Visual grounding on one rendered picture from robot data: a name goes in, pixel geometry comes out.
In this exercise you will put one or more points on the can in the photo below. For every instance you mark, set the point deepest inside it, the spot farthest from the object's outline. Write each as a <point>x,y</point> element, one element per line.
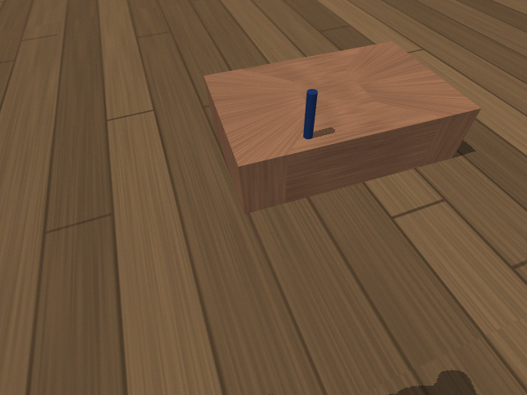
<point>310,107</point>

